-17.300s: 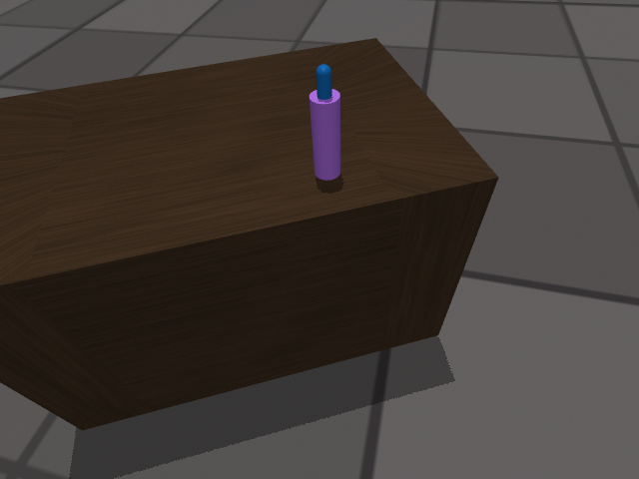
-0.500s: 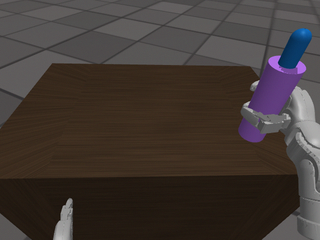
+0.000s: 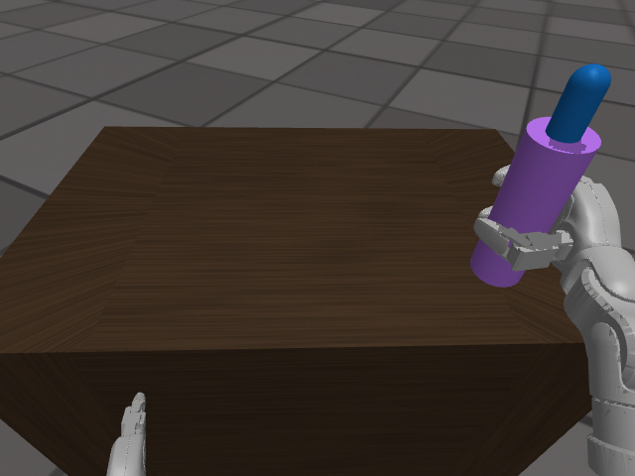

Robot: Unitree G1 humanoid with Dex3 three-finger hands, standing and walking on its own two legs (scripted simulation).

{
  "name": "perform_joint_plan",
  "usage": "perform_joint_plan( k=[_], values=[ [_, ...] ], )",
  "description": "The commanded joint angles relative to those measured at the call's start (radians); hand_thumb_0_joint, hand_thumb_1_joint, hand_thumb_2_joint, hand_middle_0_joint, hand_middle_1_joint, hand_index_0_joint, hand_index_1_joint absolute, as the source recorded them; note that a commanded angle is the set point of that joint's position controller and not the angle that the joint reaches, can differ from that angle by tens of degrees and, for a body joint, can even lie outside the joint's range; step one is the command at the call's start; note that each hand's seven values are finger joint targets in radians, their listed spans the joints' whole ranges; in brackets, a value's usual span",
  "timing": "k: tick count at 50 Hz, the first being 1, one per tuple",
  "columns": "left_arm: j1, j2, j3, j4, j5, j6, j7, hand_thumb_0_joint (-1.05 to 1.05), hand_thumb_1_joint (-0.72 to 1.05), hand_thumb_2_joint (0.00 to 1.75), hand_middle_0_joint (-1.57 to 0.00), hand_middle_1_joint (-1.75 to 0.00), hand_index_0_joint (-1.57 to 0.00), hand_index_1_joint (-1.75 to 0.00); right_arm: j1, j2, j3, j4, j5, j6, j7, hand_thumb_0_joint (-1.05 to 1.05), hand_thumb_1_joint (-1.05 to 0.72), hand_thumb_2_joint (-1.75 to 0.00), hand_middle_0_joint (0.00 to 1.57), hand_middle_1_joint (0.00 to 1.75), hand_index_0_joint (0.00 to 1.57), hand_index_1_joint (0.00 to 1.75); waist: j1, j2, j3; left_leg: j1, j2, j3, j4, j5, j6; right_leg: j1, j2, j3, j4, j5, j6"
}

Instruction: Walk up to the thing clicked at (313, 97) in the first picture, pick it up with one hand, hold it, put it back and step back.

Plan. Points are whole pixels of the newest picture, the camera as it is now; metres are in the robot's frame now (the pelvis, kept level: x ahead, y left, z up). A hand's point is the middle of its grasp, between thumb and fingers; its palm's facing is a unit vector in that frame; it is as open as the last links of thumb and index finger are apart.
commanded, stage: hold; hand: right
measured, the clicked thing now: (534, 189) +0.32 -0.17 +0.26
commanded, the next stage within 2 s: crouch in 0.40 s
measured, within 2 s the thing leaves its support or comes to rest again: neither
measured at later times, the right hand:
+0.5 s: hand (515, 213) +0.33 -0.17 +0.23, palm faces +0.13 +0.99 -0.03, open 8.4 cm
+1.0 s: hand (482, 234) +0.39 -0.17 +0.15, palm faces +0.16 +0.99 -0.02, open 8.3 cm
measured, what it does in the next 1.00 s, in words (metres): stands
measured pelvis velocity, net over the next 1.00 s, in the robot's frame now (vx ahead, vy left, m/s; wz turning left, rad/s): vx -0.01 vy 0.00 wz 0.02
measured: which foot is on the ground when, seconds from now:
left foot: down 0.00-1.00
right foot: down 0.00-1.00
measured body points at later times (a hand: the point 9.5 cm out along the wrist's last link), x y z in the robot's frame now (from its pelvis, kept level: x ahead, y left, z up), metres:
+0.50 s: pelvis +0.00 +0.00 +0.00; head -0.04 +0.03 +0.45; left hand +0.17 +0.26 -0.07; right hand +0.32 -0.22 +0.23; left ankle +0.00 +0.12 -0.73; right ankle +0.04 -0.13 -0.73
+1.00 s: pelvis -0.01 +0.00 +0.00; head -0.01 +0.02 +0.45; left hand +0.15 +0.27 -0.08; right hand +0.37 -0.23 +0.15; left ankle +0.00 +0.12 -0.73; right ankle +0.04 -0.13 -0.73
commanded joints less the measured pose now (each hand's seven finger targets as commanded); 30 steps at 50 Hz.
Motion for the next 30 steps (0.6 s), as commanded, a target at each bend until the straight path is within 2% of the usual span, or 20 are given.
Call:
perform_joint_plan(
  k=[1,3,4,8,10,11,12,15,16,17,19,20,21,22,23,25,26,27,28,30],
  values=[
    [-0.11,0.1,0.021,-0.123,0.004,-0.055,0.008,0.0,-0.55,0.05,-0.05,-0.05,-0.05,-0.05,-0.564,-0.204,-0.095,-0.332,0.016,-0.131,-0.015,0.0,-0.27,-1.31,1.28,1.42,1.32,1.42,0.008,0.002,-0.256,-0.064,-0.023,0.009,-0.107,0.192,-0.008,0.199,0.023,-0.002,-0.052,0.121,-0.024],
    [-0.151,0.105,0.02,-0.173,0.0,-0.059,0.011,0.0,-0.55,0.05,-0.05,-0.05,-0.05,-0.05,-0.531,-0.215,-0.109,-0.323,0.02,-0.126,-0.011,0.0,-0.28,-1.3,1.28,1.41,1.32,1.41,-0.01,0.041,-0.248,-0.042,-0.022,0.011,-0.106,0.207,-0.013,0.175,0.026,0.0,-0.047,0.14,-0.027],
    [-0.14,0.128,0.042,-0.139,0.003,-0.053,0.013,0.0,-0.56,0.05,-0.05,-0.05,-0.05,-0.05,-0.516,-0.217,-0.109,-0.273,0.014,-0.117,-0.011,0.0,-0.27,-1.31,1.28,1.43,1.33,1.43,-0.004,0.042,-0.254,-0.041,-0.022,0.01,-0.104,0.226,-0.013,0.183,0.025,-0.002,-0.046,0.159,-0.028],
    [-0.151,0.101,0.016,-0.142,0.001,-0.046,0.008,0.0,-0.56,0.05,-0.05,-0.05,-0.05,-0.05,-0.597,-0.22,-0.099,-0.295,0.011,-0.115,-0.014,0.0,-0.27,-1.32,1.29,1.44,1.33,1.44,-0.004,0.01,-0.227,-0.051,-0.023,0.009,-0.112,0.188,-0.009,0.174,0.024,-0.002,-0.058,0.121,-0.025],
    [-0.171,0.149,0.052,-0.172,0.002,-0.05,0.012,0.0,-0.56,0.05,-0.05,-0.05,-0.05,-0.05,-0.551,-0.224,-0.111,-0.244,0.01,-0.111,-0.013,0.0,-0.27,-1.32,1.29,1.43,1.33,1.43,-0.007,0.055,-0.231,-0.047,-0.026,0.016,-0.113,0.169,-0.011,0.163,0.021,0.003,-0.065,0.105,-0.025],
    [-0.155,0.14,0.046,-0.185,0.002,-0.049,0.012,0.0,-0.55,0.05,-0.05,-0.05,-0.05,-0.05,-0.588,-0.219,-0.097,-0.266,0.01,-0.115,-0.01,0.0,-0.25,-1.32,1.28,1.43,1.33,1.43,0.003,0.052,-0.24,-0.046,-0.023,0.013,-0.114,0.181,-0.012,0.172,0.024,0.001,-0.063,0.112,-0.027],
    [-0.142,0.097,0.005,-0.165,0.002,-0.044,0.008,0.0,-0.55,0.05,-0.05,-0.05,-0.05,-0.05,-0.588,-0.217,-0.098,-0.28,0.01,-0.118,-0.01,0.0,-0.26,-1.31,1.28,1.42,1.32,1.42,-0.008,0.054,-0.243,-0.041,-0.02,0.011,-0.112,0.189,-0.011,0.168,0.027,-0.002,-0.057,0.121,-0.029],
    [-0.133,0.133,0.043,-0.161,0.0,-0.042,0.009,0.0,-0.55,0.05,-0.05,-0.05,-0.05,-0.05,-0.584,-0.25,-0.128,-0.258,0.012,-0.12,-0.011,0.0,-0.24,-1.3,1.27,1.42,1.31,1.42,-0.003,0.034,-0.26,-0.04,-0.02,0.006,-0.111,0.194,-0.01,0.185,0.027,-0.005,-0.056,0.127,-0.028],
    [-0.133,0.133,0.034,-0.166,0.0,-0.041,0.007,0.0,-0.55,0.05,-0.05,-0.05,-0.05,-0.05,-0.535,-0.231,-0.119,-0.212,0.011,-0.111,-0.009,0.0,-0.22,-1.31,1.27,1.42,1.31,1.42,-0.009,0.044,-0.242,-0.046,-0.024,0.014,-0.113,0.196,-0.01,0.185,0.023,-0.002,-0.059,0.134,-0.026],
    [-0.127,0.13,0.036,-0.182,-0.002,-0.042,0.004,0.0,-0.55,0.05,-0.05,-0.05,-0.05,-0.05,-0.571,-0.208,-0.092,-0.274,0.013,-0.116,-0.005,0.0,-0.23,-1.3,1.27,1.41,1.31,1.41,0.002,0.036,-0.246,-0.045,-0.021,0.009,-0.113,0.205,-0.01,0.189,0.026,-0.005,-0.059,0.139,-0.026],
    [-0.113,0.116,0.031,-0.151,-0.005,-0.039,0.001,0.0,-0.56,0.05,-0.05,-0.05,-0.05,-0.05,-0.568,-0.237,-0.117,-0.287,0.013,-0.121,-0.005,0.0,-0.23,-1.32,1.28,1.43,1.32,1.43,-0.003,0.026,-0.259,-0.052,-0.024,0.01,-0.108,0.214,-0.008,0.203,0.024,-0.005,-0.055,0.155,-0.026],
    [-0.133,0.1,0.012,-0.175,-0.005,-0.041,0.002,0.0,-0.55,0.05,-0.05,-0.05,-0.05,-0.05,-0.563,-0.221,-0.105,-0.296,0.016,-0.123,-0.002,0.0,-0.25,-1.31,1.28,1.42,1.32,1.42,-0.006,0.035,-0.234,-0.048,-0.022,0.009,-0.115,0.196,-0.009,0.18,0.026,-0.006,-0.059,0.131,-0.027],
    [-0.126,0.123,0.038,-0.164,-0.003,-0.041,0.002,0.0,-0.55,0.05,-0.05,-0.05,-0.05,-0.05,-0.556,-0.213,-0.1,-0.294,0.016,-0.121,-0.001,0.0,-0.25,-1.31,1.27,1.41,1.31,1.41,0.003,0.037,-0.242,-0.053,-0.024,0.009,-0.114,0.2,-0.009,0.19,0.024,-0.004,-0.059,0.134,-0.028],
    [-0.14,0.103,0.015,-0.187,-0.003,-0.043,0.001,0.0,-0.55,0.05,-0.05,-0.05,-0.05,-0.05,-0.555,-0.202,-0.094,-0.3,0.016,-0.121,0.0,0.0,-0.26,-1.31,1.28,1.42,1.32,1.42,-0.007,0.049,-0.242,-0.042,-0.021,0.009,-0.116,0.203,-0.011,0.179,0.028,-0.005,-0.057,0.136,-0.03],
    [-0.142,0.124,0.035,-0.169,-0.003,-0.044,0.002,0.0,-0.55,0.05,-0.05,-0.05,-0.05,-0.05,-0.526,-0.196,-0.09,-0.239,0.013,-0.112,-0.001,0.0,-0.25,-1.31,1.28,1.43,1.33,1.43,0.003,0.048,-0.24,-0.049,-0.022,0.008,-0.115,0.21,-0.013,0.192,0.025,-0.006,-0.054,0.139,-0.029],
    [-0.141,0.124,0.028,-0.165,0.0,-0.042,-0.001,0.0,-0.53,0.05,-0.06,-0.06,-0.07,-0.05,-0.564,-0.219,-0.096,-0.285,0.009,-0.117,-0.005,0.0,-0.18,-1.37,1.26,1.46,1.32,1.46,-0.002,0.009,-0.246,-0.051,-0.022,0.008,-0.115,0.191,-0.009,0.19,0.025,-0.003,-0.062,0.123,-0.025],
    [-0.152,0.106,0.007,-0.175,-0.002,-0.043,-0.001,0.0,-0.54,0.05,-0.05,-0.05,-0.05,-0.05,-0.571,-0.227,-0.105,-0.291,0.009,-0.12,-0.005,0.0,-0.26,-1.33,1.33,1.46,1.37,1.46,-0.011,0.016,-0.213,-0.056,-0.022,0.008,-0.121,0.167,-0.008,0.169,0.027,-0.005,-0.064,0.099,-0.026],
    [-0.155,0.104,0.016,-0.17,-0.001,-0.047,0.001,0.0,-0.54,0.05,-0.05,-0.05,-0.05,-0.05,-0.573,-0.205,-0.083,-0.3,0.007,-0.124,-0.003,0.0,-0.32,-1.34,1.34,1.46,1.38,1.46,-0.001,0.016,-0.22,-0.062,-0.023,0.008,-0.122,0.149,-0.009,0.175,0.025,-0.004,-0.068,0.077,-0.026],
    [-0.14,0.102,0.016,-0.147,0.0,-0.045,0.002,0.0,-0.54,0.05,-0.05,-0.05,-0.05,-0.05,-0.554,-0.234,-0.112,-0.275,0.007,-0.123,-0.006,0.0,-0.33,-1.36,1.36,1.48,1.4,1.48,-0.006,0.026,-0.216,-0.052,-0.021,0.005,-0.125,0.157,-0.01,0.162,0.028,-0.004,-0.066,0.084,-0.029],
    [-0.154,0.126,0.03,-0.158,0.001,-0.052,0.002,0.0,-0.53,0.04,-0.05,-0.05,-0.05,-0.04,-0.493,-0.217,-0.113,-0.165,0.01,-0.116,-0.003,0.0,-0.32,-1.37,1.37,1.5,1.41,1.5,-0.001,0.069,-0.19,-0.057,-0.024,0.008,-0.124,0.16,-0.018,0.149,0.024,-0.005,-0.066,0.079,-0.03]
  ],
)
